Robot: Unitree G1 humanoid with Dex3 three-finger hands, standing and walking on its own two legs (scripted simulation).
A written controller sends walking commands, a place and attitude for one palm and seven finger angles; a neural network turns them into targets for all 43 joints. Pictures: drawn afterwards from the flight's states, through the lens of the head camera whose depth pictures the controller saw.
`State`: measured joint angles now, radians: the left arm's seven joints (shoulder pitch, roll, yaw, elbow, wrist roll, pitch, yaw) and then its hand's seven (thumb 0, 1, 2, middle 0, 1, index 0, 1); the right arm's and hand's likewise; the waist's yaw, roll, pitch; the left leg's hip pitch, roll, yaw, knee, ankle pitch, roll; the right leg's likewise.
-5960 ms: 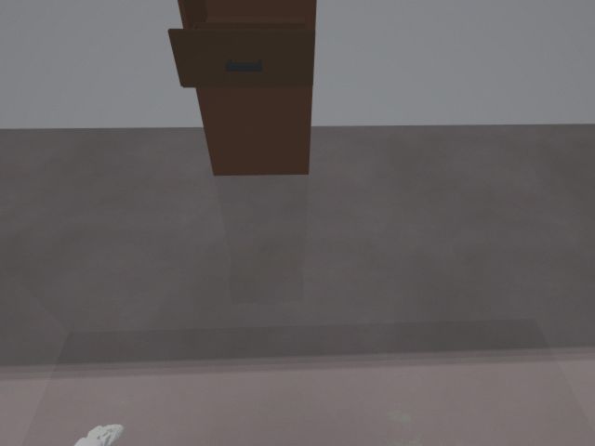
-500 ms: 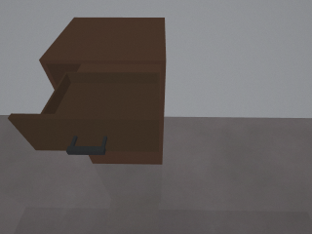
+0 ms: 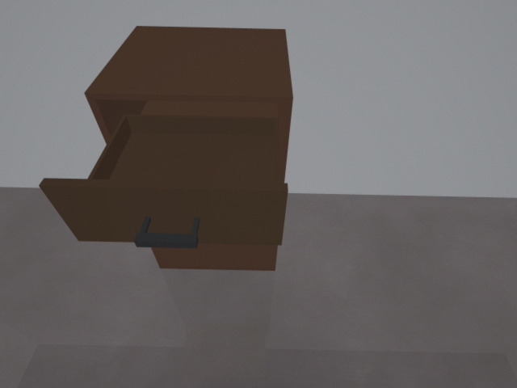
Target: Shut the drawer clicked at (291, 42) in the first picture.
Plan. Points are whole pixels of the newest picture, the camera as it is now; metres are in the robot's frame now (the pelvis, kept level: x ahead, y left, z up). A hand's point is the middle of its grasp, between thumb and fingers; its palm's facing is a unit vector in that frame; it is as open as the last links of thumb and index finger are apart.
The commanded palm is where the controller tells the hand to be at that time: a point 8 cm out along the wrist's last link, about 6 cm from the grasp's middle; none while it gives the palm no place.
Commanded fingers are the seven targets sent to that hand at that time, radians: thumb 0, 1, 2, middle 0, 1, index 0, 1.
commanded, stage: look again from close up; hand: left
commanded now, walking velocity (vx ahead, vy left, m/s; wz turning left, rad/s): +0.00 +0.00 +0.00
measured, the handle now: (169, 231) +0.40 +0.20 -0.03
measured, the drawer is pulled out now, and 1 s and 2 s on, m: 0.29 0.29 0.29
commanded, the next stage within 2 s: shuffle to correct the standing spot in 0.28 s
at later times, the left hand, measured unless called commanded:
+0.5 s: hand out of the picture -0.01 +0.20 -0.17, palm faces -0.01 -0.99 -0.17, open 7.3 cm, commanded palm none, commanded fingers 0.00 0.90 0.90 -0.20 -0.30 -0.20 -0.30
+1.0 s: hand out of the picture +0.04 +0.15 -0.19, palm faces +0.01 -0.99 -0.13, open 7.3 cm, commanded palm none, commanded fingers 0.00 0.90 0.90 -0.20 -0.30 -0.20 -0.30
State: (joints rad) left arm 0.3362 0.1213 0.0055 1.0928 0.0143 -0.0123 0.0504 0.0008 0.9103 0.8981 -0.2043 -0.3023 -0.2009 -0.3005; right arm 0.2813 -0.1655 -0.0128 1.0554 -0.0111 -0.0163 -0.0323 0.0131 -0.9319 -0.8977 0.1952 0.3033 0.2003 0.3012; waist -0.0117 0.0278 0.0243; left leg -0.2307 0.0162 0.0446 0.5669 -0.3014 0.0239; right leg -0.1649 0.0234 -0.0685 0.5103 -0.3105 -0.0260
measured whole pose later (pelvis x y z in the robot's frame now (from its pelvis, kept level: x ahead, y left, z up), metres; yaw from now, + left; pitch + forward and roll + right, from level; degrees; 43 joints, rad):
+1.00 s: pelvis +0.10 +0.00 -0.01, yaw -2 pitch -1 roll +0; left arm 0.39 0.13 0.02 1.15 0.02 0.01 0.02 0.00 0.91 0.90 -0.20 -0.30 -0.20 -0.30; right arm 0.25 -0.16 -0.01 1.06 -0.02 -0.07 -0.03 0.01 -0.92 -0.90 0.20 0.30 0.20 0.30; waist 0.00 -0.05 0.05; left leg -0.22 0.00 0.13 0.62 -0.38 0.06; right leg -0.30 0.00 -0.04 1.04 -0.52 -0.05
